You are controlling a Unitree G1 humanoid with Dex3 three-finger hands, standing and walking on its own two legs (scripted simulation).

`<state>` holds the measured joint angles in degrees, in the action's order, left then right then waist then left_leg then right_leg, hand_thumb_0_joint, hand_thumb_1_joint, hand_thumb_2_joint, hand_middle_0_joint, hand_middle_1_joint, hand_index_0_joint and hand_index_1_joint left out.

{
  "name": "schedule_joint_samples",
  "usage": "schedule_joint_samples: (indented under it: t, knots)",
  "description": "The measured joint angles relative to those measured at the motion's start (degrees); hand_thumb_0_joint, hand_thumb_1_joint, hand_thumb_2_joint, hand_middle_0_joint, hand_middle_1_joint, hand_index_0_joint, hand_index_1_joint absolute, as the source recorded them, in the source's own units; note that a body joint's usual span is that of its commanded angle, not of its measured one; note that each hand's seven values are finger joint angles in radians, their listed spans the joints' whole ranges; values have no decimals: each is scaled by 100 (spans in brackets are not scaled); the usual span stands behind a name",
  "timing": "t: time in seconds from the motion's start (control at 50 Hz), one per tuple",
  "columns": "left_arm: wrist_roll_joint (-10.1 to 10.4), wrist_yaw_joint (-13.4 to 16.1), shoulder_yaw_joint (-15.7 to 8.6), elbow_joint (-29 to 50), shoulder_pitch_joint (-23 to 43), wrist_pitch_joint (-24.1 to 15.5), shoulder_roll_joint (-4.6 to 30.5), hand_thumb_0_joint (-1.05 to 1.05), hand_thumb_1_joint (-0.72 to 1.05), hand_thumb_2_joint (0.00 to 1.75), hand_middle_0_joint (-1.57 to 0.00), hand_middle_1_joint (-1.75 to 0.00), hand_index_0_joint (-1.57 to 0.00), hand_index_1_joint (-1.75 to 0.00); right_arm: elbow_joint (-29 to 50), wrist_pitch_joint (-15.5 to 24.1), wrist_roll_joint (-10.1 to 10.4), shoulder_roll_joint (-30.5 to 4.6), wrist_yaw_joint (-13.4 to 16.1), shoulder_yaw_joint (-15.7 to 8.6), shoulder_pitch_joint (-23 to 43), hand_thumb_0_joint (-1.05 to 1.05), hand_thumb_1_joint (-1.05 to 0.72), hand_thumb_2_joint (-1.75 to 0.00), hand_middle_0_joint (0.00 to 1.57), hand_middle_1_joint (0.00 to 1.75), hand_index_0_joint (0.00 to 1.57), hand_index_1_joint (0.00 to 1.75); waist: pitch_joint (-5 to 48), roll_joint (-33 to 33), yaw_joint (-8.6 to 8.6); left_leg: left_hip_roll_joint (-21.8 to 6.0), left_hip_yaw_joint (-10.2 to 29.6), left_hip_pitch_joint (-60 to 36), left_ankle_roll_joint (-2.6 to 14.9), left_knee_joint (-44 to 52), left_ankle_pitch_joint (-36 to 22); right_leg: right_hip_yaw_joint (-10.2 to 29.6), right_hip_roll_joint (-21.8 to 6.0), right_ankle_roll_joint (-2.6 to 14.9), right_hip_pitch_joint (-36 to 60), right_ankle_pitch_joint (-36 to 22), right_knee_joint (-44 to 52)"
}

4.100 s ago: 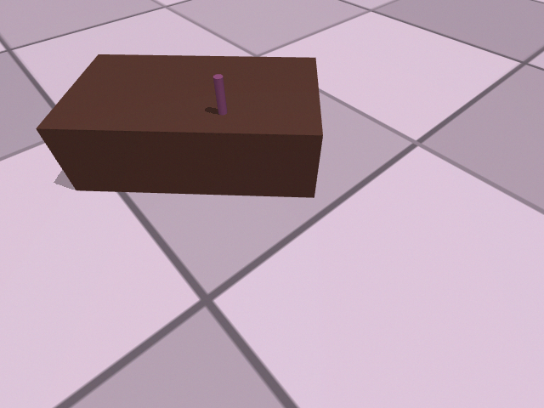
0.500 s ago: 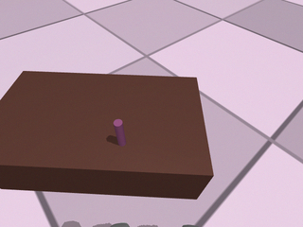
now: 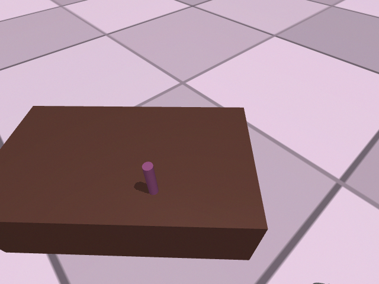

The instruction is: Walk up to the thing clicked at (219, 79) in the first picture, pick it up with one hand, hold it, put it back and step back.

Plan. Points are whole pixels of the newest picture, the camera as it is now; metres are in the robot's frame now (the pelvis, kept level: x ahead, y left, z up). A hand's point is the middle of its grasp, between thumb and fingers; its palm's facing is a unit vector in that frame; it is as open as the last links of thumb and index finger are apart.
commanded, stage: walk up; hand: left
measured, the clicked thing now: (150, 179) +0.55 +0.17 -0.29
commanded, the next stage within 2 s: stand in 1.22 s
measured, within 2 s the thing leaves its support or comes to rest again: neither
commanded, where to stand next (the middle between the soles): +0.07 -0.02 m, yaw +0 degrees
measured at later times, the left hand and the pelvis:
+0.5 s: hand out of the picture +0.13 +0.24 -0.15, palm faces -0.03 -0.95 -0.32, open 7.3 cm; pelvis +0.02 +0.00 +0.01, yaw -1 degrees
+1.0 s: hand out of the picture +0.11 +0.26 -0.15, palm faces -0.02 -0.94 -0.34, open 7.3 cm; pelvis +0.03 +0.00 +0.01, yaw -1 degrees
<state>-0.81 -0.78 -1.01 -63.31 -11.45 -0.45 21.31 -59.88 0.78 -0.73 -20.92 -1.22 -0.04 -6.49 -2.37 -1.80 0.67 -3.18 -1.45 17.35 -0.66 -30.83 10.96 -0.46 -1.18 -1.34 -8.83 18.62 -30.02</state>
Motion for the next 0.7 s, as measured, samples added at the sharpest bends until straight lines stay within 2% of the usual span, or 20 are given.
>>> schedule_joint_samples:
  t: [0.12,0.38,0.7]
  knots:
    - [25,6,27,-62,239,-23,-65,0,91,90,-20,-30,-20,-30,-244,34,5,7,-6,0,42,1,-90,-90,21,30,20,30,-9,16,-51,15,-4,-197,-64,294,-93,-10,-11,18,177,-61,253]
    - [73,58,15,-70,786,34,-113,0,91,90,-20,-30,-20,-30,-510,6,-1,41,77,-40,123,1,-90,-90,21,30,20,30,-59,225,-171,-14,-57,-464,-89,555,-113,30,14,29,465,-160,619]
    - [27,14,16,-231,785,89,-101,0,91,90,-20,-30,-20,-30,-563,19,-18,105,76,-19,198,0,-90,-90,21,30,20,30,-85,205,-169,39,-130,-578,-47,848,-219,81,-43,-24,579,-316,961]
